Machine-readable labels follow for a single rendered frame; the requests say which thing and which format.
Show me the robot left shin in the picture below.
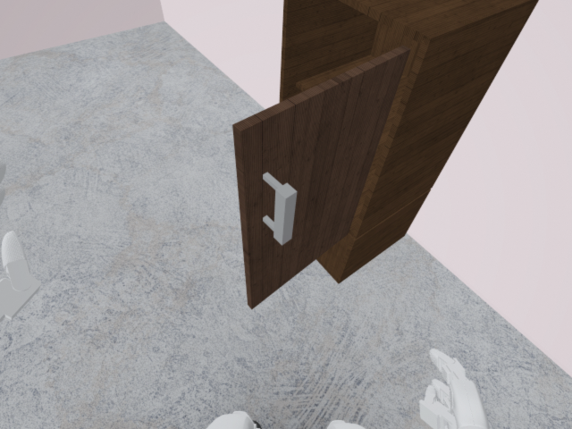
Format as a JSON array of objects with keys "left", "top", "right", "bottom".
[{"left": 232, "top": 411, "right": 254, "bottom": 423}]

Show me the right robot hand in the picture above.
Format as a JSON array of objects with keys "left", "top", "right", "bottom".
[{"left": 419, "top": 349, "right": 490, "bottom": 429}]

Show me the left robot hand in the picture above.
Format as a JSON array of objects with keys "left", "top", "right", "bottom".
[{"left": 0, "top": 157, "right": 41, "bottom": 323}]

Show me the cupboard door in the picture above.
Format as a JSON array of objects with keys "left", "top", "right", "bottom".
[{"left": 232, "top": 46, "right": 411, "bottom": 309}]

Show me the handle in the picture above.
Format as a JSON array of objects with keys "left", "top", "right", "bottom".
[{"left": 263, "top": 172, "right": 297, "bottom": 245}]

